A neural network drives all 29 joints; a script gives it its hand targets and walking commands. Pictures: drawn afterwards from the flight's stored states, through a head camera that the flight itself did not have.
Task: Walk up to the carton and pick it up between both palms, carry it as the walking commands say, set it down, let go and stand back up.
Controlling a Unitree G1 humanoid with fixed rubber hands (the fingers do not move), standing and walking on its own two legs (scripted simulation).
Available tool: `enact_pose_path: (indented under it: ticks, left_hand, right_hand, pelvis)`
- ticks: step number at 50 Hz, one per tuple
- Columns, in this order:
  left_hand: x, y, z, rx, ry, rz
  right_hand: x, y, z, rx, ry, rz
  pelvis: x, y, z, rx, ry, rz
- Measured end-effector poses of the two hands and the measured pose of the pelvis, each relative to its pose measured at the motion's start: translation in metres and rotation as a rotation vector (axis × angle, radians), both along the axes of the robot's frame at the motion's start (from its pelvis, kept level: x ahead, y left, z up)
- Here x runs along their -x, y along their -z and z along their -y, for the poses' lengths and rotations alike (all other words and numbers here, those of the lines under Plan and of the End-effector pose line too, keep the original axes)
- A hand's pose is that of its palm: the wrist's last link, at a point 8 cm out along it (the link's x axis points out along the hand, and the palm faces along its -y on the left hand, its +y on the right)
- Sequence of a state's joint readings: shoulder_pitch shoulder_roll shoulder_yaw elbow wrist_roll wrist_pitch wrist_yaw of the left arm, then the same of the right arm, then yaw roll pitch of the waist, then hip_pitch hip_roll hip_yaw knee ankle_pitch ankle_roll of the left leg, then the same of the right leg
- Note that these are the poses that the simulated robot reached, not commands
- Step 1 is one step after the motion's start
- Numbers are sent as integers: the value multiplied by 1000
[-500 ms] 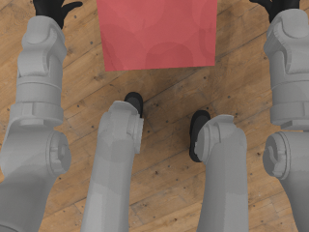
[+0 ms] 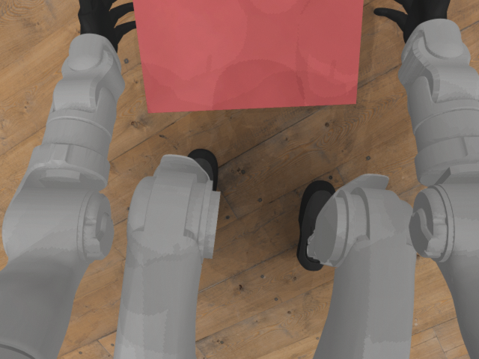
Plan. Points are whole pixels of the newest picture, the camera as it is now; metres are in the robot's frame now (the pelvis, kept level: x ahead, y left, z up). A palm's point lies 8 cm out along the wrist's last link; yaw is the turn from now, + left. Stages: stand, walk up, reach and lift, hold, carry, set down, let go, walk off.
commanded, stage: reach and lift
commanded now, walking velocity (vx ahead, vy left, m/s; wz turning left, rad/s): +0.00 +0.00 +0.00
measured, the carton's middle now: (247, 37) +0.49 +0.07 -0.27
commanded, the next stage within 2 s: none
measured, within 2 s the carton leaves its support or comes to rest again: leaves its support in 1.80 s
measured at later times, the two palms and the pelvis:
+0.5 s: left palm (112, 30) +0.47 +0.25 -0.23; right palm (420, 7) +0.54 -0.15 -0.21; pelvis +0.01 -0.01 -0.02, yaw -1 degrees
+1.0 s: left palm (116, 31) +0.46 +0.23 -0.21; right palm (389, 11) +0.53 -0.11 -0.20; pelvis +0.01 +0.00 -0.02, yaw +0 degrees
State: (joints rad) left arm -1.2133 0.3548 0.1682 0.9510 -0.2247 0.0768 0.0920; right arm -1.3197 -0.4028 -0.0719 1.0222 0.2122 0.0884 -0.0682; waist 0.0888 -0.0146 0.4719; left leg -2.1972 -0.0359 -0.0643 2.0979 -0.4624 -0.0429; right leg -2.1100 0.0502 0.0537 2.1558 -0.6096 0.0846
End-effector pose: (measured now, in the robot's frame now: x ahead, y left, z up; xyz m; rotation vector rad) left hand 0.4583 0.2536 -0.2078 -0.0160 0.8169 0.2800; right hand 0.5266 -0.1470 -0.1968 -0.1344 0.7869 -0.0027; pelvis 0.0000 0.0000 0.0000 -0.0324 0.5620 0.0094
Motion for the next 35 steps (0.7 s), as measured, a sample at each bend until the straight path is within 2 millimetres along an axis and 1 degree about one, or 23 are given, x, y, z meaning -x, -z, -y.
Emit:
enact_pose_path:
  ticks: [2, 3, 5, 8, 10, 14, 17, 20, 23, 26, 29, 32, 35]
  left_hand:
    - [1, 12, 8, 5, 20, -18]
    - [2, 17, 9, -13, 52, -36]
    - [2, 21, 2, -51, 57, -40]
    - [-1, 18, -12, -78, -6, -3]
    - [-4, 15, -13, -73, -21, 11]
    - [-11, 11, -5, -51, -9, 28]
    - [-14, 13, -2, -20, -30, 27]
    - [-15, 16, -2, 3, -57, 40]
    - [-12, 22, 2, 14, -44, 26]
    - [-6, 24, 5, 15, -11, 18]
    - [0, 25, 3, 8, -3, 5]
    - [4, 24, 0, 2, -11, 15]
    - [3, 23, 1, 4, -2, 13]
  right_hand:
    - [3, 11, 6, 11, -6, -30]
    - [3, 15, 10, 9, -2, -36]
    - [0, 19, 18, 5, 9, -18]
    - [-9, 22, 24, -11, 9, 39]
    - [-11, 25, 22, -23, -5, 53]
    - [-12, 30, 11, -20, -61, 31]
    - [-14, 25, 6, 1, -94, 32]
    - [-18, 15, 5, 15, -88, 50]
    - [-18, 12, 3, 20, -66, 41]
    - [-16, 16, -3, 15, -59, 10]
    - [-15, 21, -9, 14, -58, -11]
    - [-19, 16, -14, 4, -58, 19]
    - [-22, 9, -21, -11, -56, 50]
  pelvis:
    - [0, 6, 1, -6, 9, 1]
    - [-1, 9, 2, -10, 17, 3]
    - [-1, 15, 3, -18, 27, 19]
    - [-1, 21, 7, -35, 35, 28]
    - [-2, 24, 9, -46, 34, 26]
    - [-2, 27, 13, -59, 33, 29]
    - [-3, 26, 16, -61, 36, 30]
    - [-4, 23, 17, -51, 42, 30]
    - [-5, 20, 15, -36, 42, 20]
    - [-5, 17, 12, -27, 41, 20]
    - [-5, 15, 8, -23, 36, 19]
    - [-5, 15, 4, -22, 33, 21]
    - [-3, 16, 1, -19, 27, 30]
